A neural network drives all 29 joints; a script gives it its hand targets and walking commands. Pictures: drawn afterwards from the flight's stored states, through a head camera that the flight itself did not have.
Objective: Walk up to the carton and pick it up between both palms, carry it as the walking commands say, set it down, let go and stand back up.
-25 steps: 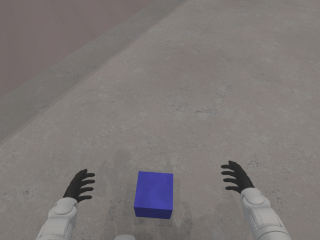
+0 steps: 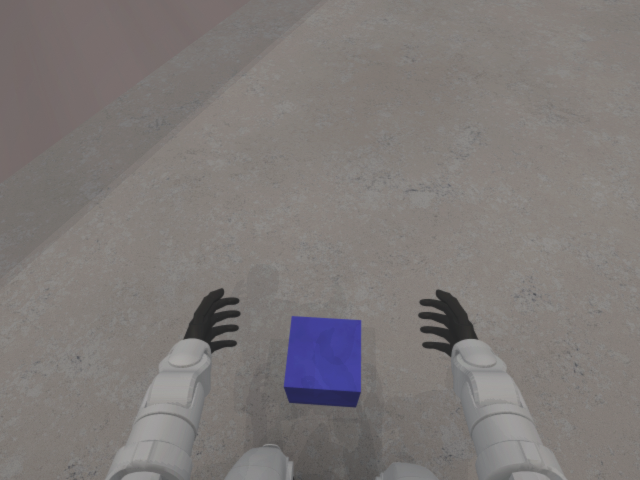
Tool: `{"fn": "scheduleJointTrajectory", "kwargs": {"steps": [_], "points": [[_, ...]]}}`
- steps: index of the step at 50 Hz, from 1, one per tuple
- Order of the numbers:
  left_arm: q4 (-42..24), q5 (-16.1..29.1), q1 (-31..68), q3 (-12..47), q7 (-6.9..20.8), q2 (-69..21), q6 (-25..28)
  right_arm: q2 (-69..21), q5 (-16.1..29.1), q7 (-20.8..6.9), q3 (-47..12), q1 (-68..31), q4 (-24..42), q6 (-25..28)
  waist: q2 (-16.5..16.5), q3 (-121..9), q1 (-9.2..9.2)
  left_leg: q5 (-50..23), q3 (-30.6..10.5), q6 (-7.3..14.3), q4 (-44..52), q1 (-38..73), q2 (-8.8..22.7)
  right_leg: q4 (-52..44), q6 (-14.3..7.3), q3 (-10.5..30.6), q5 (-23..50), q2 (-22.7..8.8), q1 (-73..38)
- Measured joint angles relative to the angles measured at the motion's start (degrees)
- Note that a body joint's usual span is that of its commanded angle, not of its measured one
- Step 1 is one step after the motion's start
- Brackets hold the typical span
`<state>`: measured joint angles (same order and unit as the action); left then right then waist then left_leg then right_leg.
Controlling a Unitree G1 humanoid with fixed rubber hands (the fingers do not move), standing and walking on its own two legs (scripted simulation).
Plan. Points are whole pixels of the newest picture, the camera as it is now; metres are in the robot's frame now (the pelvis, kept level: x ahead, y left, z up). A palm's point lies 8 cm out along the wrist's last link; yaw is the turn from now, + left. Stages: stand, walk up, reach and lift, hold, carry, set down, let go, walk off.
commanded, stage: reach and lift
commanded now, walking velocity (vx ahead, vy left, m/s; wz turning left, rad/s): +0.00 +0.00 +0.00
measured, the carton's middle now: (324, 362) +0.43 +0.02 -0.66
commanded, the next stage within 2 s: none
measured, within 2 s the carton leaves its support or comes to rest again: neither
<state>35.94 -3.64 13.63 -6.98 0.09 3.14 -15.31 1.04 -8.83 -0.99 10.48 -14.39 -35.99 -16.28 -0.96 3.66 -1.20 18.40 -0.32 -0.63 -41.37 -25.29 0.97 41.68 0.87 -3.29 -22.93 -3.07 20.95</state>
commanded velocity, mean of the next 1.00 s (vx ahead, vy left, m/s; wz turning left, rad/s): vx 0.00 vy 0.00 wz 0.00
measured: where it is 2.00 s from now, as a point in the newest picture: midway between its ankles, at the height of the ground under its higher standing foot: outside the picture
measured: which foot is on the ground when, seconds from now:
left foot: down 0.00-1.00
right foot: down 0.00-1.00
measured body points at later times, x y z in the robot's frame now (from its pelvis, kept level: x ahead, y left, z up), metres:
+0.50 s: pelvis -0.08 +0.02 -0.09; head +0.29 +0.00 +0.15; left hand +0.46 +0.18 -0.26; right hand +0.45 -0.20 -0.27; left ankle +0.03 +0.13 -0.71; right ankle -0.01 -0.13 -0.71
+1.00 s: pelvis -0.11 +0.03 -0.19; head +0.24 +0.01 +0.10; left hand +0.45 +0.19 -0.32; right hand +0.46 -0.19 -0.31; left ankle +0.03 +0.14 -0.71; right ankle -0.01 -0.13 -0.71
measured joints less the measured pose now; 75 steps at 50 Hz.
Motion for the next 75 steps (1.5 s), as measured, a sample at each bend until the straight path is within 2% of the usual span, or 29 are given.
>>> {"fn": "scheduleJointTrajectory", "kwargs": {"steps": [4,7,9,12,15,18,21,25,28,30,33,37,42,47,50,53,58,61,69,75], "points": [[6.1,-0.2,6.7,-4.4,0.1,0.9,3.1,5.5,0.3,0.4,5.0,-8.1,-4.1,4.9,-0.3,3.4,0.01,-0.7,0.0,0.0,-4.0,-11.1,0.2,4.4,0.0,0.3,0.5,0.1,11.4],[7.6,-0.2,13.9,-4.5,0.8,0.6,5.6,7.2,3.9,-0.2,4.5,-18.8,-8.5,7.0,-0.3,3.7,-0.01,-0.9,0.0,0.0,-8.7,-23.3,0.8,9.0,0.1,0.6,0.9,0.6,23.6],[7.6,-0.2,19.8,-4.6,0.6,0.3,7.7,7.0,4.6,-0.5,3.4,-28.0,-12.8,8.5,-0.3,3.8,-0.07,-2.3,0.0,0.0,-11.8,-31.2,1.2,12.4,0.1,0.9,1.0,1.0,31.9],[7.8,-0.2,29.5,-7.0,-2.0,0.9,10.6,7.5,4.6,1.4,3.6,-39.6,-16.4,11.2,-0.3,5.5,-0.06,-1.4,0.0,0.1,-16.1,-41.3,1.2,16.6,0.5,1.3,1.3,1.0,42.1],[9.7,-0.2,39.0,-10.7,-4.4,3.3,11.2,9.6,4.6,3.6,5.4,-47.9,-18.6,12.1,-0.2,8.4,-0.22,-1.4,0.0,0.3,-18.9,-48.5,1.2,19.4,0.5,1.5,1.7,1.0,49.3],[9.8,0.8,44.7,-10.8,-6.5,6.2,11.2,12.4,5.5,4.8,6.0,-51.6,-18.6,12.3,-0.2,12.4,-0.3,-1.6,0.0,0.5,-20.3,-51.9,1.2,20.5,0.6,1.6,1.9,1.1,52.5],[8.7,5.1,48.9,-9.3,-8.5,8.9,11.0,14.7,10.0,5.7,5.6,-54.4,-18.0,12.6,-0.2,18.2,-0.32,-1.8,0.0,0.5,-21.4,-51.9,1.2,21.0,0.6,2.7,2.2,1.7,52.4],[4.3,8.5,56.2,-7.3,-10.0,11.9,9.0,17.7,15.5,6.6,2.7,-59.9,-11.1,11.7,-0.2,26.9,-0.88,-4.0,0.0,0.5,-25.3,-52.0,1.2,23.2,0.7,5.4,3.1,3.2,52.3],[4.3,8.6,60.4,-7.2,-10.4,12.6,6.3,18.9,16.2,6.8,0.2,-63.9,-10.6,8.9,-0.3,26.7,-1.33,-1.2,0.0,0.5,-26.8,-52.6,1.2,25.4,2.1,7.0,1.9,4.2,54.4],[4.6,8.6,62.7,-7.2,-10.3,12.7,5.8,19.3,16.1,6.9,-0.9,-66.3,-10.5,7.6,-0.3,26.3,-1.33,0.7,0.0,0.5,-27.7,-52.6,1.2,27.2,2.2,7.4,1.6,4.5,55.2],[8.4,8.6,64.4,-7.4,-9.3,12.5,5.8,19.3,14.0,6.2,-1.2,-68.3,-12.2,7.4,-0.2,24.7,-1.55,1.3,0.0,0.1,-28.8,-53.2,1.2,28.9,2.2,7.7,1.4,4.7,56.2],[16.1,6.8,62.7,-11.4,-8.0,10.5,5.8,19.3,10.1,4.3,-0.9,-67.8,-19.0,6.9,0.1,17.7,-2.72,1.1,0.0,0.0,-30.0,-56.7,1.2,30.4,2.2,7.7,1.4,4.8,59.8],[17.8,2.2,61.9,-16.8,-5.9,10.1,6.5,19.4,6.3,2.0,2.3,-68.3,-24.2,6.9,1.0,11.8,-3.26,1.8,0.0,0.0,-34.0,-62.0,0.9,34.6,2.2,7.9,0.5,4.7,65.1],[19.0,-1.0,62.2,-18.5,-3.2,10.1,6.0,19.4,3.5,0.1,7.2,-68.9,-27.2,6.1,1.0,11.5,-3.25,4.1,0.0,0.0,-41.5,-68.2,0.7,41.8,2.2,8.1,-1.9,4.9,71.0],[18.9,-1.0,62.8,-18.5,-3.1,10.1,5.3,19.6,3.5,-0.1,7.3,-69.4,-27.2,5.7,1.0,13.3,-3.25,5.3,0.0,0.0,-46.0,-72.2,0.5,46.2,2.2,8.3,-3.3,4.9,74.8],[18.7,-0.7,64.5,-18.5,-4.2,10.1,5.2,19.6,4.1,0.4,7.2,-70.9,-27.2,5.7,1.0,16.0,-3.25,6.4,0.0,0.0,-49.9,-75.3,0.3,50.3,2.4,8.5,-4.6,4.9,77.8],[16.0,4.9,70.2,-13.7,-7.2,11.2,5.4,20.2,7.8,3.8,5.2,-75.6,-24.6,7.1,1.0,26.6,-3.25,8.2,-0.1,0.0,-55.4,-75.4,0.0,56.2,2.6,8.6,-6.7,4.9,77.9],[16.4,7.4,70.7,-10.9,-8.1,11.5,5.7,20.2,9.4,5.7,3.7,-75.6,-24.6,7.8,1.0,26.7,-3.25,9.0,-0.3,0.0,-58.8,-78.5,-0.3,59.8,3.0,8.6,-7.8,4.9,80.9],[18.6,7.5,70.7,-10.7,-8.1,12.6,7.9,21.8,11.2,6.3,0.5,-75.3,-24.7,9.8,1.0,26.2,-3.25,10.0,-0.4,-0.3,-64.6,-83.8,-0.4,66.4,3.2,8.8,-9.1,5.3,86.5],[22.9,7.5,71.4,-10.7,-6.2,14.1,8.3,22.9,12.2,5.4,-1.5,-75.4,-27.0,9.9,1.0,25.7,-3.25,10.0,-0.4,-0.7,-67.9,-87.3,-0.4,70.1,3.2,9.1,-9.3,5.7,90.3]]}}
